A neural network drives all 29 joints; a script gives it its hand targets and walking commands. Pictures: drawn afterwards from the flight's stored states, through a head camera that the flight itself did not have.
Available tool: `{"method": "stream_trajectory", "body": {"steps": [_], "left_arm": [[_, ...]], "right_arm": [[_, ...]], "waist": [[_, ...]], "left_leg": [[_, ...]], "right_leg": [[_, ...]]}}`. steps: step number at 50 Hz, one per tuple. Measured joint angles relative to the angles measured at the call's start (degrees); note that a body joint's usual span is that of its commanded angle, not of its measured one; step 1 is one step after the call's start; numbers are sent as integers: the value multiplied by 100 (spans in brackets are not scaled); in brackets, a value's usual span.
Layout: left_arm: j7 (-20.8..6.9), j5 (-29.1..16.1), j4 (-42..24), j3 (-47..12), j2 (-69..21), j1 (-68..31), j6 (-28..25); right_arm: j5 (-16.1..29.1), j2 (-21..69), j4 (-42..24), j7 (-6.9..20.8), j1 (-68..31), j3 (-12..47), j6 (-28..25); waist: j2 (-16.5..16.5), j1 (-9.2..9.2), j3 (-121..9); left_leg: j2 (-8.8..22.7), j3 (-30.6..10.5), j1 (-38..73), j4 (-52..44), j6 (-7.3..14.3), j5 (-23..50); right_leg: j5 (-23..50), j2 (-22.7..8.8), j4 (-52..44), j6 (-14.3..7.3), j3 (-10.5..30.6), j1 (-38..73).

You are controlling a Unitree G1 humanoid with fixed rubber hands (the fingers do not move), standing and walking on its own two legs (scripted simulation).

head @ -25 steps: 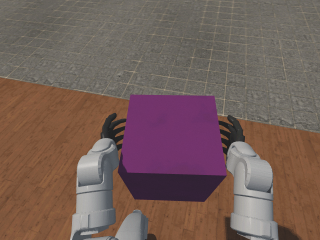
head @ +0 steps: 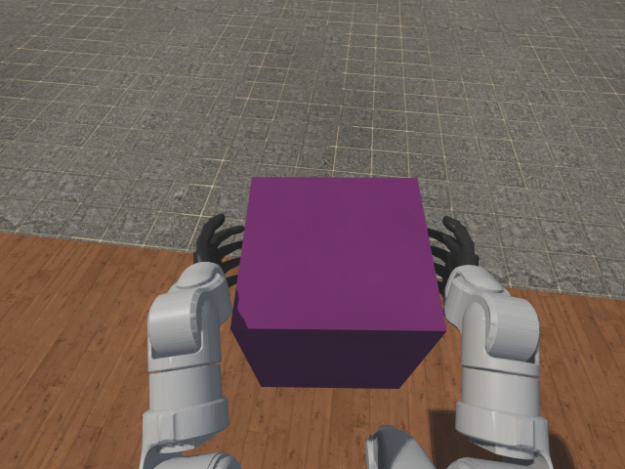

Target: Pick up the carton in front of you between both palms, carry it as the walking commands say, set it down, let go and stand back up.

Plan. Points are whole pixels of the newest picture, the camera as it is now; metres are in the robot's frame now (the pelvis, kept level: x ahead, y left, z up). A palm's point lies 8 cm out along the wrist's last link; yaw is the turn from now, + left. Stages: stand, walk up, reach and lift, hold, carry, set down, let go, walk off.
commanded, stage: carry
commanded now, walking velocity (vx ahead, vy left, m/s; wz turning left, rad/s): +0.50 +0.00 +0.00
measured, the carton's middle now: (331, 292) +0.34 -0.01 +0.01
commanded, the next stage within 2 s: none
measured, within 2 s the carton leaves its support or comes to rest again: neither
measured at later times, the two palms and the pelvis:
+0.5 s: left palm (239, 165) +0.60 +0.14 +0.01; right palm (400, 154) +0.63 -0.16 +0.01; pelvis +0.30 -0.04 -0.05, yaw +3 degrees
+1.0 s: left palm (244, 72) +0.93 +0.16 +0.01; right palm (371, 74) +0.92 -0.14 +0.01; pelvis +0.61 +0.02 -0.08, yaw +0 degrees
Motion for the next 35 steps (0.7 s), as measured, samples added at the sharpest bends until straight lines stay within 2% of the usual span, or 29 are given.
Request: {"method": "stream_trajectory", "body": {"steps": [5,11,13,14,15,16,18,20,23,28,32,35], "left_arm": [[-14,-21,-339,-49,39,97,-87],[-56,49,-395,-34,100,150,44],[-67,118,-219,-52,82,92,71],[-74,166,-101,-61,59,35,81],[-72,217,40,-56,27,-38,52],[-64,258,196,-52,4,-96,-7],[-75,229,421,-70,23,-92,-17],[-81,140,460,-40,52,91,17],[-82,-39,449,13,89,282,-94],[-93,-205,428,-57,116,237,-439],[-106,-213,336,-170,97,222,-559],[-104,-193,198,-264,79,197,-549]], "right_arm": [[38,-5,-147,19,-78,90,-98],[-66,1,-52,40,-128,195,-9],[-94,-49,11,39,-121,179,72],[-97,-96,48,40,-124,161,117],[-73,-172,136,48,-172,147,137],[-43,-265,270,55,-241,150,121],[-31,-276,462,57,-211,109,112],[-141,-76,526,54,-81,21,115],[-328,206,432,58,77,-99,22],[-354,234,115,91,285,-36,-311],[-302,164,-136,105,423,25,-418],[-245,87,-361,83,462,56,-375]], "waist": [[-34,-40,-19],[-119,-160,-311],[-127,-130,-399],[-150,-99,-451],[-91,-27,-487],[52,109,-437],[79,328,-304],[-22,464,-210],[-59,535,-50],[-57,596,90],[-43,597,22],[8,611,-66]], "left_leg": [[-35,-119,607,-275,-76,-369],[-143,-252,1332,-30,-188,-1285],[-147,-190,1420,643,-259,-1734],[-133,-103,1305,1298,-317,-1758],[-73,-113,1017,2151,-431,-1736],[9,-233,645,3035,-528,-1912],[24,-468,-151,4438,-587,-2024],[129,-526,-816,4787,-565,-1769],[400,-589,-1543,4149,-588,-1387],[705,-601,-2249,2868,-680,-501],[721,-520,-2331,1959,-670,376],[619,-386,-2107,1122,-637,959]], "right_leg": [[1140,-29,-1123,-37,-65,-254],[2463,283,-3029,-235,-475,445],[2638,400,-3495,-319,-660,938],[2606,400,-3517,-330,-683,1180],[1731,462,-3261,-311,-628,1236],[1189,597,-2843,-425,-641,1103],[977,689,-2345,-541,-674,1005],[975,693,-2330,-533,-646,1161],[827,694,-2542,-528,-624,1510],[560,694,-2882,-499,-543,2043],[260,692,-3102,-412,-421,2540],[-57,721,-3181,-348,-343,2955]]}}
